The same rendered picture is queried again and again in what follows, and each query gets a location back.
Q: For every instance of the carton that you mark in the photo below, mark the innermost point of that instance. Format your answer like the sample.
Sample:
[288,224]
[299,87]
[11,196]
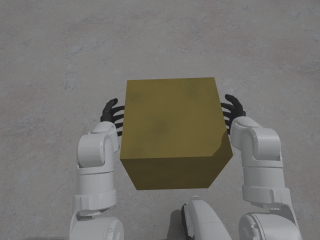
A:
[174,134]

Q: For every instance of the left robot forearm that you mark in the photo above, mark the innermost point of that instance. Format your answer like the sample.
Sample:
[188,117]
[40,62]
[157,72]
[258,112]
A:
[95,191]

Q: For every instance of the right robot thigh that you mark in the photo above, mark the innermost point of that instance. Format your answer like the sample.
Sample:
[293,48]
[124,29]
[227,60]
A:
[205,222]

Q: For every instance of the robot right foot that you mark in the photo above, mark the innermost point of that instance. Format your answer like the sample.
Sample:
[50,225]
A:
[192,237]

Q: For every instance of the left robot upper arm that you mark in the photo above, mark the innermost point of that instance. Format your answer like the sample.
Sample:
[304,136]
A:
[100,228]

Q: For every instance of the robot right hand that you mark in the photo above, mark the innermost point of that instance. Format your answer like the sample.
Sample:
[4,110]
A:
[236,110]

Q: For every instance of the right robot forearm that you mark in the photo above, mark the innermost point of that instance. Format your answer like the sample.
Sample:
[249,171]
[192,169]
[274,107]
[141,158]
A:
[264,184]

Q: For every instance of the robot left hand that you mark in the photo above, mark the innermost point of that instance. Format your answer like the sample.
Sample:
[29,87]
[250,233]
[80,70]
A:
[108,112]

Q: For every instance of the right robot upper arm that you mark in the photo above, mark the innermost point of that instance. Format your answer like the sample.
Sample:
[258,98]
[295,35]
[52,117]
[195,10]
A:
[267,226]

